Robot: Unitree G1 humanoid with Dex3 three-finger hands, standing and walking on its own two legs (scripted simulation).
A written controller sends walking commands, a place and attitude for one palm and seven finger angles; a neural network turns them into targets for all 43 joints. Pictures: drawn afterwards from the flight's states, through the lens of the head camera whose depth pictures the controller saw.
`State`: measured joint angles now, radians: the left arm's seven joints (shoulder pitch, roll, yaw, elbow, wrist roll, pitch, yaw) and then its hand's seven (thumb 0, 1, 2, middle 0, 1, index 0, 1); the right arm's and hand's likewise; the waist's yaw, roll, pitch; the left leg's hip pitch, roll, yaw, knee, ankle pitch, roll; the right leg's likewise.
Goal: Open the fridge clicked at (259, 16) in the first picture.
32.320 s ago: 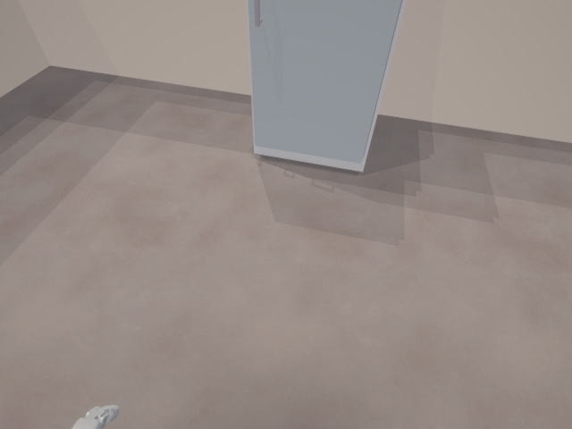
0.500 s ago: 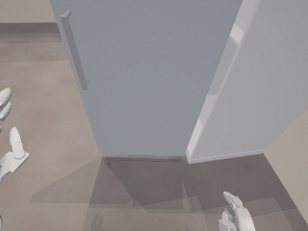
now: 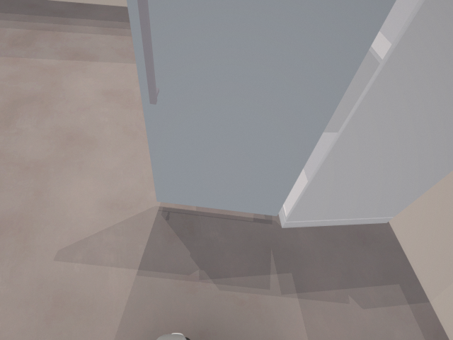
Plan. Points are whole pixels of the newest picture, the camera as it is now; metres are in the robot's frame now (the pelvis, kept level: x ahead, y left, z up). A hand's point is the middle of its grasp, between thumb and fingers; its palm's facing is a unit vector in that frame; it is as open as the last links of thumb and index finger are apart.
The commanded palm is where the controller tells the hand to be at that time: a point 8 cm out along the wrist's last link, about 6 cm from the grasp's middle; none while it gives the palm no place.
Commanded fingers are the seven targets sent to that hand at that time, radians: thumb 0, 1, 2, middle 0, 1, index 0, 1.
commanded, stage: let the arm hang, fingers relaxed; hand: left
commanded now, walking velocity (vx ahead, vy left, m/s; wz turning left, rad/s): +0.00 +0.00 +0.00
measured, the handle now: (150, 51) +0.71 +0.24 +0.10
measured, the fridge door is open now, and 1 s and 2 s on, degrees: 80 80 80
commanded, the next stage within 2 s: look to check the result in 0.70 s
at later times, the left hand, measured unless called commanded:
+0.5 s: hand out of the picture +0.06 +0.23 -0.15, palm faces -0.04 -0.95 -0.30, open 7.4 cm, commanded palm none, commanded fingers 0.00 0.90 0.90 -0.20 -0.30 -0.20 -0.30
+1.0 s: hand out of the picture +0.11 +0.22 -0.16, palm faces -0.06 -0.96 -0.28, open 7.4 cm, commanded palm none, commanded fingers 0.00 0.90 0.90 -0.20 -0.30 -0.20 -0.30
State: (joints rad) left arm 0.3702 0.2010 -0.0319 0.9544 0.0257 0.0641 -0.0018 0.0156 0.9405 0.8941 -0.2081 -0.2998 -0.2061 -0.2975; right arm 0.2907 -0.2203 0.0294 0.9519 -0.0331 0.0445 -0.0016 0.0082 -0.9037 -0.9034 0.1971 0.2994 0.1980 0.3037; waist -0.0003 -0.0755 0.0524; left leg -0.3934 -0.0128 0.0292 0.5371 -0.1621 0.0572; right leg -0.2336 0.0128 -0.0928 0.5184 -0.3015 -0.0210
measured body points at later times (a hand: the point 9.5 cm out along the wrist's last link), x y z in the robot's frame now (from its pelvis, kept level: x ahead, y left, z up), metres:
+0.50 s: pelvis +0.01 +0.01 +0.01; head +0.02 +0.01 +0.46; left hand +0.06 +0.28 -0.13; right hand +0.06 -0.25 -0.14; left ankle +0.08 +0.08 -0.73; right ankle -0.02 -0.11 -0.73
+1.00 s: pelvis +0.05 -0.01 +0.01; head +0.07 +0.00 +0.46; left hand +0.11 +0.27 -0.13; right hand +0.10 -0.29 -0.13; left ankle +0.08 +0.08 -0.73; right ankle -0.01 -0.11 -0.73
